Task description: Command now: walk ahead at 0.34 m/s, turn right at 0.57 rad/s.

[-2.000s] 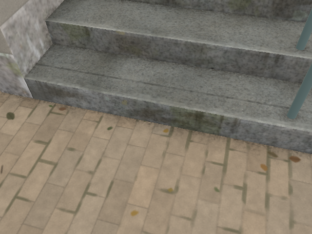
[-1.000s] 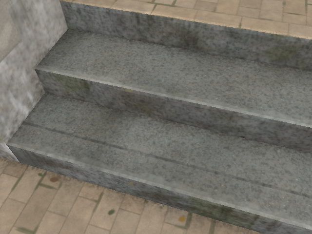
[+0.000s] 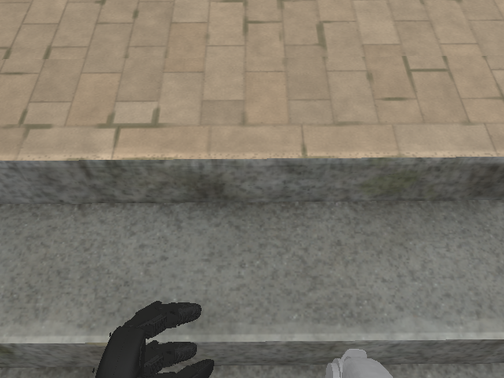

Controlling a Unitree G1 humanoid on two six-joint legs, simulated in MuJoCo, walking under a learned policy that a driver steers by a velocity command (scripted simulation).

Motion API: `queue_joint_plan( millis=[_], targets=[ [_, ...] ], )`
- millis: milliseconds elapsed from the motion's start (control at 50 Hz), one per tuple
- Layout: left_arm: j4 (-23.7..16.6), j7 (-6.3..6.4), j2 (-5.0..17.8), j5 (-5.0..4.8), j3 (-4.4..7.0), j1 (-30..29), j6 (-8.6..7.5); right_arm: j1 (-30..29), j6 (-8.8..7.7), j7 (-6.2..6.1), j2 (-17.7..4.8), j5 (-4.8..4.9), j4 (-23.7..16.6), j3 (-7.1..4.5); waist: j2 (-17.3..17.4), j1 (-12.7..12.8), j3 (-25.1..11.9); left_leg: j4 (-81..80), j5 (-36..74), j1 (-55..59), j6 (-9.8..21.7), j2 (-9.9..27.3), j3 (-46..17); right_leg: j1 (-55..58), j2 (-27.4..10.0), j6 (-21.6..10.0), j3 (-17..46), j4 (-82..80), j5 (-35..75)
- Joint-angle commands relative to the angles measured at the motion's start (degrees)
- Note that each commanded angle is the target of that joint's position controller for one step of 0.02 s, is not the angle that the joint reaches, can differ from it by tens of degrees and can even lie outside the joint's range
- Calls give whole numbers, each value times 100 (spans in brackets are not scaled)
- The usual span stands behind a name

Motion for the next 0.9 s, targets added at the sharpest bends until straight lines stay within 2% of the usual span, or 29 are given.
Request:
queue_joint_plan(
  millis=[20,40,60,80,100,120,140,160,200,220,240,280,300,320,380,440,520,600,640,700,720,760,780,800,820,840,860,880,900],
  targets=[
    [168,-8,2143,91,885,2373,-100,-739,-168,22,-1880,180,-951,-428,693,1494,-2388,4104,7448,-1602,470,405,-851,5512,655,-752,1609,-2879,1528],
    [219,133,3007,316,1012,1882,0,-131,-338,282,-662,-181,-1289,-148,-2620,289,-3096,6400,-469,-3633,-14,-1180,-1585,6588,-1163,-1636,5364,-4462,4056],
    [32,217,2335,599,869,2012,23,-167,-517,557,-1169,-97,-950,-300,-1486,640,-3959,7891,-646,-3801,172,-1240,-3057,6785,-1443,-1608,6055,-5016,3973],
    [117,148,1943,471,765,1841,-23,-693,-458,624,-1019,71,-1222,-309,-901,568,-3147,8211,-307,-4393,267,-1163,-2852,5980,-1328,-1487,5569,-5120,2291],
    [343,85,1612,82,697,1679,-60,-1322,-403,545,-697,11,-1498,-228,-427,448,-1858,8777,-444,-4986,337,-1126,-2473,4985,-966,-1258,5283,-5183,877],
    [533,83,1274,-25,611,1515,-105,-1494,-359,453,-403,-53,-1644,-126,-109,159,-947,8896,-290,-5444,493,-899,-2426,3993,-715,-973,4531,-5006,34],
    [655,91,1066,48,574,1318,-140,-1380,-278,405,-389,-13,-1709,-122,-99,-162,-538,9050,-145,-5247,606,-755,-2402,3212,-442,-783,3900,-5081,-159],
    [731,89,979,81,555,1240,-137,-1326,-230,394,-334,-56,-1860,-84,-410,-313,-421,9593,-112,-5358,673,-773,-2335,2979,-373,-676,3729,-5272,-31],
    [868,97,992,-8,539,1239,-117,-1194,-221,354,-144,-100,-2065,46,-380,-536,-362,9486,305,-5740,750,-649,-2318,2936,-104,-468,2732,-5106,1028],
    [890,86,1008,-3,537,1280,-115,-1248,-255,331,-207,-140,-2145,54,-369,-547,-369,9361,294,-5933,747,-655,-2193,2949,-5,-474,2498,-5135,1501],
    [719,157,1163,-43,587,962,-43,-1388,-232,267,-335,-208,-2272,60,-156,-634,-357,8087,571,-5707,656,-551,-2059,2799,247,-352,2143,-5196,1994],
    [621,359,1238,17,583,1065,29,-1762,-239,208,-492,-369,-2426,31,-302,-415,-774,7424,1323,-5589,397,-676,-1712,3273,224,-299,2249,-5334,3382],
    [568,437,1257,165,543,1125,79,-1623,-186,178,-315,-333,-2349,55,-665,-344,-1120,8570,1315,-5936,179,-825,-1660,3744,-52,-473,2579,-5052,4125],
    [522,505,1327,177,545,1252,153,-1437,-138,168,-217,-225,-2300,80,-674,-244,-1274,9330,1082,-6480,5,-820,-1739,4275,-229,-593,2787,-4863,4257],
    [331,522,1389,96,542,1525,318,-1666,-65,99,-240,-96,-2526,52,-503,-7,-1010,9355,576,-7073,-184,-921,-2005,4718,-276,-697,3323,-4973,2837],
    [205,565,1402,61,546,1749,411,-1927,-20,47,-214,-26,-2724,47,-764,230,-796,10202,-43,-7834,-364,-1064,-2161,5563,-491,-904,3918,-5091,2131],
    [77,692,1307,35,533,1794,442,-2287,-58,69,-171,-21,-2947,111,-785,355,-628,10484,-566,-8332,-451,-1132,-2190,6389,-747,-1052,4070,-5029,3463],
    [131,744,1263,41,498,1903,452,-2053,-10,97,-244,45,-2923,99,-825,354,-473,10547,-1004,-8260,-519,-1073,-2090,6428,-852,-1067,3876,-5030,4039],
    [209,750,1275,9,506,1940,463,-2131,-19,86,-158,8,-2997,140,-687,372,-395,10487,-1105,-8176,-516,-1023,-2016,6298,-887,-1066,3855,-5075,4239],
    [514,845,1435,-126,568,2124,523,-2132,-62,96,-80,23,-3177,203,-869,294,-389,10748,-1603,-8495,-399,-778,-2283,6464,-1047,-930,3814,-5073,4469],
    [561,842,1472,-228,587,2110,576,-2274,-81,115,-59,-10,-3310,237,-846,281,-442,10129,-1658,-8469,-411,-698,-2155,6436,-857,-837,3734,-5025,4119],
    [556,868,1524,-271,640,1866,648,-2638,-103,155,25,-101,-3572,303,-654,219,-482,8932,-1185,-7826,-414,-491,-1910,5931,-698,-689,3622,-5229,4069],
    [535,938,1649,-408,700,1665,698,-2910,-160,186,284,-167,-3867,419,-856,56,-577,7571,-1486,-7299,-130,-245,-2147,5666,-934,-615,3817,-5626,4119],
    [576,873,1910,-466,796,1439,800,-2808,-168,227,259,-161,-3800,424,-978,-88,-748,6120,-2339,-5681,24,-582,-1173,4897,-691,-578,3189,-6110,4547],
    [680,769,2045,-504,895,1768,728,-2429,-220,242,-19,-125,-3612,203,-1385,-96,-993,5735,-2045,-4311,201,-761,-1167,4803,-726,-445,3225,-6015,5616],
    [1030,614,1985,-414,873,2047,575,-1551,-284,254,-383,-95,-3202,-2,-1475,-364,-1346,5429,-1165,-3532,402,-1096,-628,5206,-450,-420,2568,-5627,7700],
    [1222,504,1687,-353,848,2291,377,-821,-365,277,-809,-120,-2922,-214,-1183,-492,-1721,4860,-168,-2496,761,-967,-1719,5120,-211,-304,2514,-4833,8263],
    [876,406,1490,-453,843,1879,290,-50,-277,220,-1622,-358,-2687,-453,1662,-817,-2306,2941,1416,-1509,1663,337,-4497,3910,726,316,2168,-2980,4984],
    [1099,286,1310,-202,863,1920,285,-73,-210,111,-1358,-526,-2591,-353,2872,-756,-2785,1363,1719,-1536,2443,1222,-7020,3587,1541,676,2601,-661,-319]
  ],
)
